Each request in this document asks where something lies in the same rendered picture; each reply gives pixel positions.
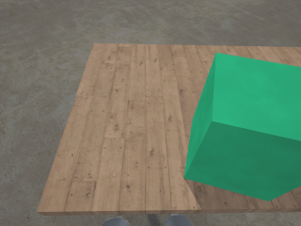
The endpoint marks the carton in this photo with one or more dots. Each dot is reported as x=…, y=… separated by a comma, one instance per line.
x=246, y=131

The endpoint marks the table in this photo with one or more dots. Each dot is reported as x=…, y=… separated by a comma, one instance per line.
x=125, y=144

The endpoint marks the robot right thigh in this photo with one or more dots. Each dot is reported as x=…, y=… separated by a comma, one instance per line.
x=178, y=220

